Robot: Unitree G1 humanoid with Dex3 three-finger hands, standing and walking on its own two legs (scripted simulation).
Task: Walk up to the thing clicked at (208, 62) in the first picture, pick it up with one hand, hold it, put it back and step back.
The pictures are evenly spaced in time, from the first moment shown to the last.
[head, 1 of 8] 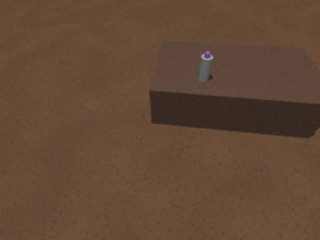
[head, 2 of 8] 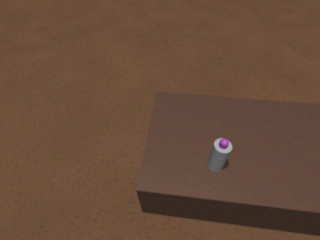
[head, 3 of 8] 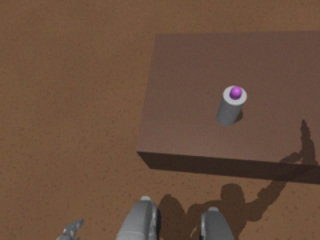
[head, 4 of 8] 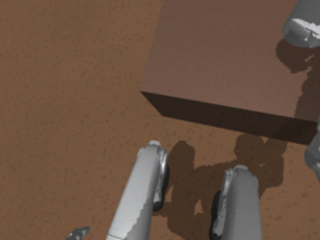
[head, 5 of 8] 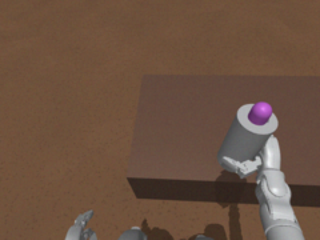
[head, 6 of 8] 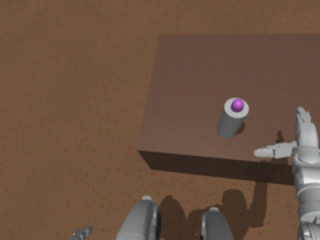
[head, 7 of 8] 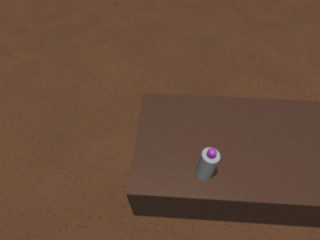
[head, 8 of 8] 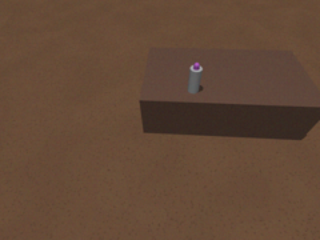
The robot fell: no
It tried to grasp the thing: yes
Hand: right
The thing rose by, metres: 0.36
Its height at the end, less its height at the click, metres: +0.00
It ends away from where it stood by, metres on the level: 0.05
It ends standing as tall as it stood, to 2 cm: yes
